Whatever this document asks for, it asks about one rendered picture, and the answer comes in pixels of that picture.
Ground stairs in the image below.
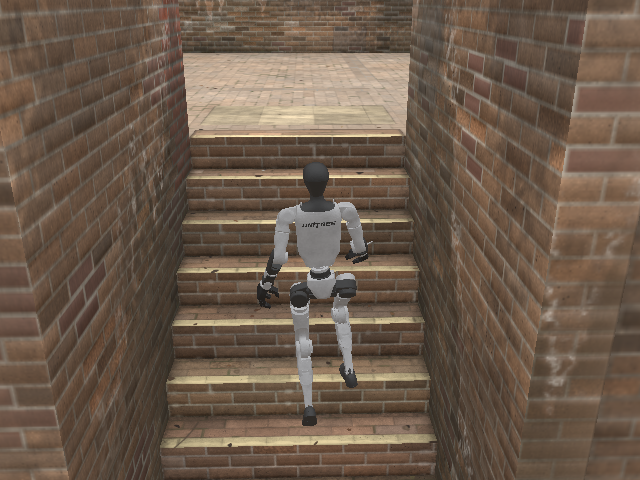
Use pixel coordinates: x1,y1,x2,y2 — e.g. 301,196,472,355
160,136,438,480

